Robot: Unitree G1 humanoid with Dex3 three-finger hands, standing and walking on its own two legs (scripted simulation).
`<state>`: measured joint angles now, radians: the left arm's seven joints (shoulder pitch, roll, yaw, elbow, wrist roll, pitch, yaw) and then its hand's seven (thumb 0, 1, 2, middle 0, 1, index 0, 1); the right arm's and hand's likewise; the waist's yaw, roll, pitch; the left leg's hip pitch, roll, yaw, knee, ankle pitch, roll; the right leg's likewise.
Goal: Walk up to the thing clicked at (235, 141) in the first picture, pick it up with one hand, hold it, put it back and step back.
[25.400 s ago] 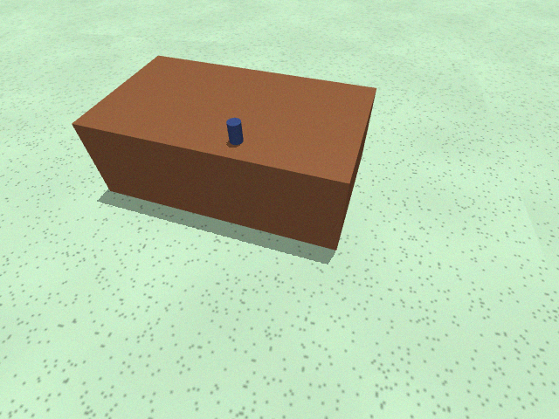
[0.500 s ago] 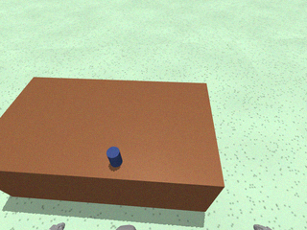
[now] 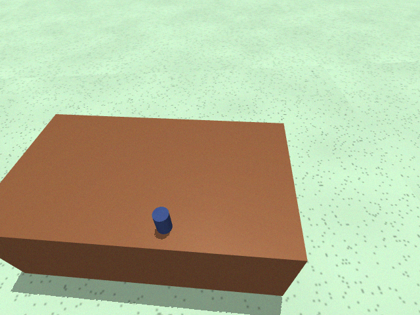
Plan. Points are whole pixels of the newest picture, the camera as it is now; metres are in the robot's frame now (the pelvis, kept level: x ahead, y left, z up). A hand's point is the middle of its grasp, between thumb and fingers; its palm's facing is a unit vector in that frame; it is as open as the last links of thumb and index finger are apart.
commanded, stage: stand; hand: left
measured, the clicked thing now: (162, 220) +0.46 +0.21 -0.31
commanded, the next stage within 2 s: step back in 1.78 s
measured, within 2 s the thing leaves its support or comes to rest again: neither
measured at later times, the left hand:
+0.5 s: hand out of the picture +0.06 +0.26 -0.16, palm faces -0.03 -0.94 -0.34, open 7.4 cm
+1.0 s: hand out of the picture +0.09 +0.26 -0.15, palm faces -0.02 -0.94 -0.35, open 7.4 cm
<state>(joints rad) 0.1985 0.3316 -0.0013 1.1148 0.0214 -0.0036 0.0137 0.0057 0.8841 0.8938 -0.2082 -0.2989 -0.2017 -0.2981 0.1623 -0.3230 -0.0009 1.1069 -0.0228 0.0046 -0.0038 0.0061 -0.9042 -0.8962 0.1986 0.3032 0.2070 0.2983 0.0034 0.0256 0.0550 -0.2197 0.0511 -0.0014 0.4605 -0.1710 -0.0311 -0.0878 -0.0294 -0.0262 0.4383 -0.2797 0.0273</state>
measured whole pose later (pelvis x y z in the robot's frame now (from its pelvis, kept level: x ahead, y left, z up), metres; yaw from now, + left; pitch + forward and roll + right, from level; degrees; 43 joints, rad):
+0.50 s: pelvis +0.01 +0.01 +0.00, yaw +0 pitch -3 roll +0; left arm 0.14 0.34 0.01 1.16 0.02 0.00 0.01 0.01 0.91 0.90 -0.21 -0.30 -0.20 -0.30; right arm 0.13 -0.34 0.00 1.14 -0.02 0.00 0.00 0.01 -0.90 -0.90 0.20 0.30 0.21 0.30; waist 0.00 0.01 0.06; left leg -0.19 0.04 0.01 0.39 -0.15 -0.02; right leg -0.06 -0.04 -0.02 0.36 -0.25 0.04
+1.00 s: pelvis +0.03 +0.01 +0.01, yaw -1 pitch -2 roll +0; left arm 0.12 0.34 0.01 1.14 0.01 0.00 0.01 0.01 0.91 0.90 -0.21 -0.30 -0.20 -0.30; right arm 0.10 -0.34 0.00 1.14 -0.01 -0.01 0.00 0.00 -0.90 -0.90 0.20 0.30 0.21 0.30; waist 0.00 0.01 0.06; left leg -0.17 0.03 0.02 0.38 -0.17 -0.02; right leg -0.03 -0.05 -0.01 0.33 -0.25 0.05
